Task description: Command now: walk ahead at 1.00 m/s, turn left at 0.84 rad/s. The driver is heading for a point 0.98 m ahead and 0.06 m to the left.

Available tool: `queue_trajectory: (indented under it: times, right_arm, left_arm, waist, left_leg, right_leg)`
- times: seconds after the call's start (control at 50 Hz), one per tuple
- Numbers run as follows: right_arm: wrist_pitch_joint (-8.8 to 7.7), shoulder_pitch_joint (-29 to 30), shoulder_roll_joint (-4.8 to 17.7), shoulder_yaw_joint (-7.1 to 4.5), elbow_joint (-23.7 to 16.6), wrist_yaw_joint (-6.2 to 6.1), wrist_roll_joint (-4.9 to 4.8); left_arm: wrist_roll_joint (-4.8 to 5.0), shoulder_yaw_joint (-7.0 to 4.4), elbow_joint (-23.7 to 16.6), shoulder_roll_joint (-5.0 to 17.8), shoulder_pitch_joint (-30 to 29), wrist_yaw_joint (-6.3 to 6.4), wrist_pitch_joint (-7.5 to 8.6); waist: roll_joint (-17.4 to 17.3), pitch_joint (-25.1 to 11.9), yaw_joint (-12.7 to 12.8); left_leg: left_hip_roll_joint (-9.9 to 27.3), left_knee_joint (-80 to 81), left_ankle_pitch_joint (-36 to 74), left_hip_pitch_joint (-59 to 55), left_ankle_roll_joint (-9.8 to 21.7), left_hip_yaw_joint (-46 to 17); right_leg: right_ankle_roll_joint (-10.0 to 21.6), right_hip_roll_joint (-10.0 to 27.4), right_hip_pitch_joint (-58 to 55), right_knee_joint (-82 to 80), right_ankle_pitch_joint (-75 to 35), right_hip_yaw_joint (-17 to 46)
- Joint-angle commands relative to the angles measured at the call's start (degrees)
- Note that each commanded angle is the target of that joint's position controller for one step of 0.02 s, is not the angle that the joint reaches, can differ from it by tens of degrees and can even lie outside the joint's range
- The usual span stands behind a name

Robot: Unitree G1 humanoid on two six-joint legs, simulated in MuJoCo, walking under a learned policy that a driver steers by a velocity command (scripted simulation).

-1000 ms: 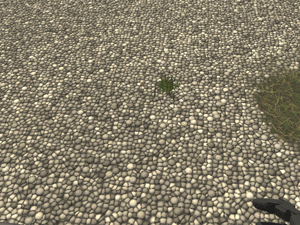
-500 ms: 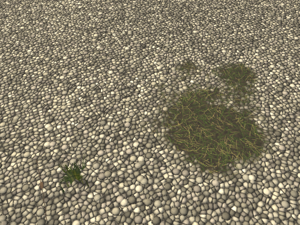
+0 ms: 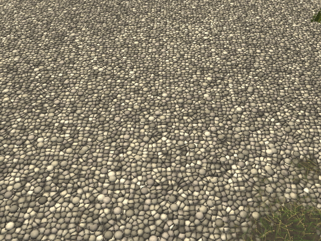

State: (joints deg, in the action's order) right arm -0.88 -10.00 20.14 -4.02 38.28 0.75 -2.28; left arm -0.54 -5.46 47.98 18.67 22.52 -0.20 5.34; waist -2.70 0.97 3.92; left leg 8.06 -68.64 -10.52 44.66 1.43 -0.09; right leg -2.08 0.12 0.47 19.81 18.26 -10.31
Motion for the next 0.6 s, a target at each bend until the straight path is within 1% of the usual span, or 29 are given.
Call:
queue_trajectory:
  times: [0.02,0.06,0.08,0.1,0.12,0.14,0.16,0.18,0.2,0.22,0.24,0.26,0.28,0.3,0.32,0.34,0.36,0.38,0.4,0.42,0.44,0.46,0.48,0.5,0.52,0.54,0.56,0.58,0.6]
  right_arm:
    - [0.17,-1.8,-2.1,1.53,-3.2,1.57,0.56]
    - [-0.3,2.6,-0.9,1.38,-4.1,2.67,0.71]
    - [-0.49,3.6,-0.2,1.13,-4.5,3.12,0.59]
    - [-0.5,3.3,1.2,0.56,-4.8,3.28,0.35]
    - [-0.24,1.4,3.2,-0.28,-4.7,3.21,-0.17]
    - [0.22,-3.5,5.4,-1.34,-4.0,3.03,-0.8]
    - [0.83,-13.0,8.5,-2.99,-1.9,2.75,-0.91]
    - [1.53,-26.2,12.6,-5.38,2.0,1.89,-0.74]
    - [1.9,-25.1,14.0,-4.98,4.4,1.34,-1.22]
    - [-0.08,-17.9,15.3,-3.72,-0.4,1.71,0.58]
    - [-1.56,-16.7,10.1,-3.05,-3.0,2.12,1.03]
    - [-3.02,-16.8,8.8,-2.8,-2.4,2.33,1.61]
    - [-4.06,-14.0,8.1,-2.48,-2.3,2.65,1.84]
    - [-4.66,-10.2,8.1,-2.5,-2.9,2.36,2.38]
    - [-4.78,-8.1,6.9,-2.02,-3.6,1.86,2.59]
    - [-4.7,-7.5,5.7,-1.6,-3.6,1.41,1.99]
    - [-4.62,-7.4,3.9,-0.96,-3.0,0.7,1.54]
    - [-4.64,-8.5,2.5,-0.44,-2.2,-0.1,1.42]
    - [-4.58,-9.8,1.7,-0.1,-1.3,-0.82,1.5]
    - [-4.44,-10.6,1.3,0.12,-0.5,-1.28,1.48]
    - [-4.39,-11.4,1.1,0.28,0.1,-1.47,1.46]
    - [-4.59,-12.8,1.6,0.24,0.9,-1.38,1.44]
    - [-4.9,-14.4,2.4,0.14,1.8,-1.11,1.42]
    - [-5.11,-15.7,2.8,0.14,2.9,-0.81,1.33]
    - [-5.12,-16.9,2.7,0.26,4.2,-0.61,1.45]
    - [-4.92,-18.2,2.2,0.46,5.6,-0.64,1.77]
    - [-4.55,-18.7,2.6,0.39,6.7,-0.77,2.09]
    - [-4.27,-17.9,3.5,0.29,7.1,-0.96,2.55]
    - [-4.03,-17.0,4.8,0.03,7.2,-1.19,3.36]
  left_arm:
    - [0.01,-0.03,-6.8,4.4,-14.2,0.68,2.02]
    - [0.39,-0.66,-6.2,7.3,-11.8,0.69,1.86]
    - [0.46,-1.01,-6.0,9.1,-11.1,0.59,1.58]
    - [0.63,-1.46,-6.0,11.1,-10.7,0.48,1.14]
    - [1.09,-1.92,-6.2,12.9,-10.1,0.43,0.33]
    - [1.46,-2.33,-6.5,14.5,-10.4,0.44,-0.67]
    - [1.71,-2.52,-7.1,15.2,-11.4,0.45,-1.4]
    - [1.64,-1.96,-7.6,13.7,-13.2,0.49,-1.26]
    - [0.09,1.41,-7.6,2.0,-11.0,-0.05,0.1]
    - [1.47,3.39,-13.3,-2.1,-4.9,-0.51,2.87]
    - [2.3,2.48,-14.4,6.1,-12.0,-0.72,4.97]
    - [3.42,2.07,-15.8,7.1,-17.3,-0.54,5.55]
    - [2.28,2.42,-15.0,5.6,-17.7,0.09,5.42]
    - [1.03,2.43,-14.3,4.9,-15.9,0.3,4.88]
    - [0.53,2.09,-13.5,5.3,-14.6,0.17,3.89]
    - [0.28,1.85,-13.4,5.3,-14.4,0.22,3.11]
    - [0.2,2.01,-12.7,4.4,-14.1,0.21,2.35]
    - [-0.14,2.56,-13.0,3.2,-16.3,0.18,1.79]
    - [-0.46,3.23,-14.2,1.7,-20.2,0.05,1.51]
    - [-0.64,3.89,-15.1,-0.1,-23.4,-0.29,1.49]
    - [-0.6,4.45,-15.6,-1.6,-25.5,-0.74,1.62]
    - [-0.31,4.87,-15.9,-2.5,-27.4,-1.15,1.87]
    - [0.3,4.76,-16.3,-2.2,-29.1,-1.4,2.04]
    - [1.07,4.39,-16.8,-1.2,-30.8,-1.6,2.11]
    - [1.78,4.0,-17.4,-0.4,-32.4,-1.92,2.15]
    - [2.32,3.71,-17.9,0.2,-33.8,-2.42,2.21]
    - [2.74,3.53,-18.3,0.5,-34.2,-3.02,2.41]
    - [3.0,3.06,-18.4,1.4,-33.0,-3.57,2.63]
    - [3.2,2.33,-18.4,2.7,-30.6,-3.89,2.71]
  waist:
    - [3.7,7.1,-6.8]
    - [0.6,7.8,-5.1]
    - [0.9,7.6,-5.2]
    - [2.6,6.1,-6.0]
    - [4.8,3.8,-7.7]
    - [7.7,0.6,-11.0]
    - [9.4,-4.1,-16.1]
    - [6.5,-9.3,-22.4]
    - [-12.2,-2.2,-16.3]
    - [-23.7,-13.2,-6.0]
    - [-10.6,-12.6,-10.4]
    - [-2.1,-6.2,-9.7]
    - [6.6,-2.9,-6.4]
    - [6.4,-2.2,-3.6]
    - [5.7,-0.7,-2.2]
    - [5.0,0.5,-1.5]
    - [5.3,1.5,-1.2]
    - [5.1,3.2,-2.5]
    - [4.4,4.8,-4.5]
    - [3.4,5.5,-6.2]
    - [2.3,5.5,-7.8]
    - [1.6,5.6,-9.6]
    - [1.0,5.9,-11.1]
    - [0.6,6.6,-12.1]
    - [0.5,7.4,-12.7]
    - [0.9,8.0,-13.0]
    - [0.3,8.0,-12.7]
    - [-0.4,6.8,-11.2]
    - [-2.0,3.7,-9.2]
  left_leg:
    - [2.9,9.1,11.8,-3.2,0.7,-2.1]
    - [0.7,17.8,17.1,-7.6,2.6,2.3]
    - [-1.0,20.8,17.4,-10.0,3.6,4.5]
    - [-3.5,21.9,15.8,-13.0,4.6,7.0]
    - [-6.4,21.7,11.9,-15.9,5.5,9.7]
    - [-8.9,20.9,6.6,-21.3,6.6,11.3]
    - [-10.9,20.4,1.7,-33.4,8.4,11.5]
    - [-11.7,24.4,2.8,-53.3,10.9,7.3]
    - [-7.2,26.9,1.9,-57.4,13.8,-5.0]
    - [3.0,44.9,-20.4,-66.7,25.8,-42.8]
    - [6.2,55.2,-31.3,-64.0,22.5,-51.8]
    - [5.9,57.8,-31.3,-56.5,20.3,-51.1]
    - [4.6,57.0,-26.3,-48.0,18.7,-47.5]
    - [2.7,54.6,-19.9,-41.1,18.9,-43.3]
    - [-0.2,54.6,-15.3,-36.0,18.6,-38.0]
    - [-1.6,55.6,-12.3,-33.5,18.3,-34.0]
    - [-2.0,56.1,-9.4,-31.5,17.6,-29.1]
    - [-2.8,56.8,-3.7,-29.6,17.0,-24.4]
    - [-4.2,57.4,1.8,-28.0,16.0,-19.6]
    - [-6.0,57.0,5.0,-26.6,14.4,-15.2]
    - [-7.1,57.4,5.1,-25.3,12.8,-11.9]
    - [-6.5,59.2,3.4,-24.2,12.0,-10.5]
    - [-5.3,61.1,2.4,-25.3,11.6,-10.2]
    - [-4.1,62.2,3.0,-28.9,11.2,-9.9]
    - [-2.8,62.4,5.0,-34.0,10.6,-9.0]
    - [-1.8,62.0,9.7,-40.0,9.6,-7.4]
    - [-0.4,60.8,15.9,-44.9,8.8,-6.1]
    - [0.5,58.5,26.7,-49.2,7.5,-4.4]
    - [1.1,54.9,41.2,-53.1,6.2,-3.1]
  right_leg:
    - [8.4,13.4,10.4,-14.8,-14.5,1.6]
    - [7.1,12.6,7.4,-15.7,-18.4,-2.5]
    - [6.7,12.7,4.7,-14.5,-26.8,-3.8]
    - [6.4,13.2,1.2,-11.3,-41.6,-4.4]
    - [6.1,13.6,-3.0,-5.8,-58.0,-4.9]
    - [5.9,14.3,-5.2,3.1,-71.7,-5.1]
    - [6.1,14.7,-1.9,16.5,-78.1,-4.4]
    - [4.6,12.7,9.3,36.1,-70.5,-3.1]
    - [1.8,1.1,27.4,63.1,4.3,-0.4]
    - [2.0,-6.5,45.9,76.1,17.3,12.3]
    - [5.0,-2.5,47.8,71.1,9.4,19.2]
    - [6.1,-1.3,47.9,65.2,4.9,18.4]
    - [5.9,1.0,43.8,59.9,1.8,19.1]
    - [5.0,2.5,39.3,55.9,-0.1,20.4]
    - [3.8,3.3,36.0,52.9,-0.7,21.0]
    - [2.7,3.8,34.7,48.6,-0.9,20.7]
    - [1.7,5.2,34.2,44.3,-1.4,19.1]
    - [0.6,5.9,34.8,39.7,-5.3,16.8]
    - [-0.4,6.1,35.0,34.0,-11.4,14.7]
    - [-0.7,5.8,33.6,28.3,-19.2,13.1]
    - [-0.5,5.2,30.9,23.4,-27.1,11.3]
    - [0.1,4.5,27.8,19.1,-33.6,9.7]
    - [0.6,3.8,26.5,15.9,-36.7,8.8]
    - [1.3,3.4,27.5,13.0,-37.1,8.5]
    - [2.3,3.1,30.1,10.5,-35.9,8.4]
    - [3.4,2.4,33.7,8.6,-34.2,8.0]
    - [4.6,1.6,35.8,7.2,-32.4,7.7]
    - [5.9,0.1,35.8,6.7,-30.4,7.1]
    - [7.0,-2.2,33.6,7.9,-27.6,5.6]
